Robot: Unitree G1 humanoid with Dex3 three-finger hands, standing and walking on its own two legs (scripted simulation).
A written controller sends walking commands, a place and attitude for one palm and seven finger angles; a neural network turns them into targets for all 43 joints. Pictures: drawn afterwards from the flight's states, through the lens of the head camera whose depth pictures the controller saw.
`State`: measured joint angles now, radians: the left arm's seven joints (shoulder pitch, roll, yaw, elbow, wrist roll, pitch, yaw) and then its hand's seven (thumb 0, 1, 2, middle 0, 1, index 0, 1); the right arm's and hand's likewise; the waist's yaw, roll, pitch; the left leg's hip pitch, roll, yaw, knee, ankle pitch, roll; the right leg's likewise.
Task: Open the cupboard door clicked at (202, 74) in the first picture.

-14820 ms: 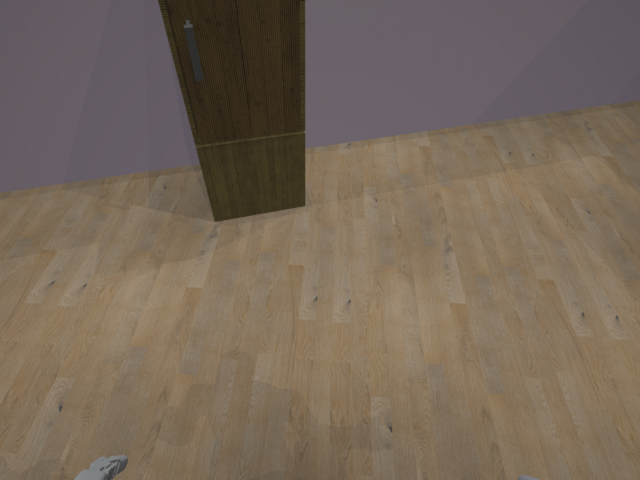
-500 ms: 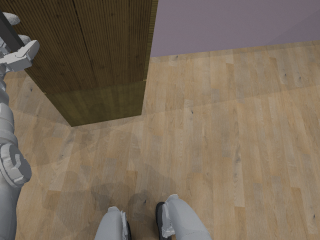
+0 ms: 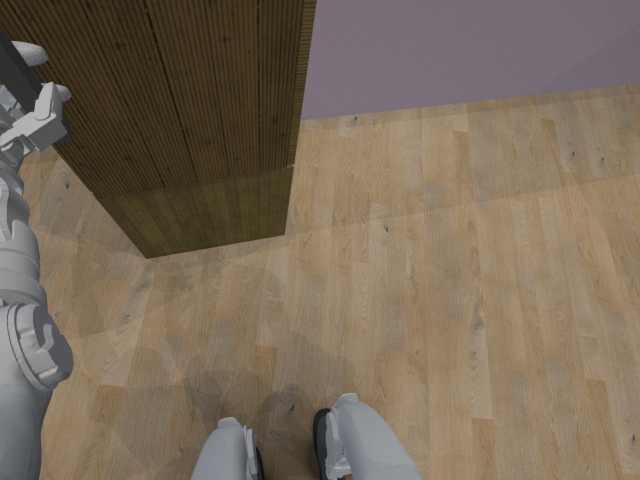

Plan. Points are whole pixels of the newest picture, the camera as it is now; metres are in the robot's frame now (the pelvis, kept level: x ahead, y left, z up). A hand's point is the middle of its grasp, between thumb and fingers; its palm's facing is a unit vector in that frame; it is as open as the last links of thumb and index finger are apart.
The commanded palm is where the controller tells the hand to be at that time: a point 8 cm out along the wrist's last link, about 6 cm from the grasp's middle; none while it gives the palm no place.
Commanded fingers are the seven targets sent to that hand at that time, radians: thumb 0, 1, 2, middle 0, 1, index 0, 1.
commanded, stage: pull the door open along its arc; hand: left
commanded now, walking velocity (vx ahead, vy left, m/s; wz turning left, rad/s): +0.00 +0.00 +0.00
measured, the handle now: (28, 77) +0.58 +0.28 +0.06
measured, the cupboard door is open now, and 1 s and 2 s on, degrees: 2 47 47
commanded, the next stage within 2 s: open thumb and fingers to let go in 0.72 s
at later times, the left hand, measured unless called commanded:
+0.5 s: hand (149, 234) +0.38 +0.14 +0.06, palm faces +0.33 -0.94 +0.08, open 6.4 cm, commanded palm +0.30 +0.21 +0.06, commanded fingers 0.00 0.90 0.90 -0.40 -1.35 -0.40 -1.35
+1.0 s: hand (220, 260) +0.35 +0.08 +0.06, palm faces +0.56 -0.83 -0.05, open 6.9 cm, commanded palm +0.29 +0.12 +0.06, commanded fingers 0.00 0.20 0.60 -0.35 -1.27 -0.35 -1.27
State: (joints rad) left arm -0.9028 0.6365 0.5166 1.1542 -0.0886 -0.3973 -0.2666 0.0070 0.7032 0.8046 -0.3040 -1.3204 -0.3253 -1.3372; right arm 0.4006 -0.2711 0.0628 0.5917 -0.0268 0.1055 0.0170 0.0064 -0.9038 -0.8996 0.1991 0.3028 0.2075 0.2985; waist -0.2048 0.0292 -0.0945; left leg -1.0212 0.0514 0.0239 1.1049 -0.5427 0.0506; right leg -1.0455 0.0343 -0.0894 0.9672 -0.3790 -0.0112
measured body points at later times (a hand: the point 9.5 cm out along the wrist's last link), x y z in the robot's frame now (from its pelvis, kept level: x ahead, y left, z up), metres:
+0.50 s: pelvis +0.02 +0.00 +0.02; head +0.11 +0.00 +0.46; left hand +0.35 +0.19 +0.06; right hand +0.16 -0.23 -0.09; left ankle -0.02 +0.08 -0.66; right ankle +0.03 -0.12 -0.66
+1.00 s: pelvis +0.02 -0.06 +0.02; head +0.09 -0.07 +0.46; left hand +0.31 +0.12 +0.07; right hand +0.20 -0.26 -0.11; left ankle -0.02 +0.08 -0.66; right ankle +0.03 -0.12 -0.66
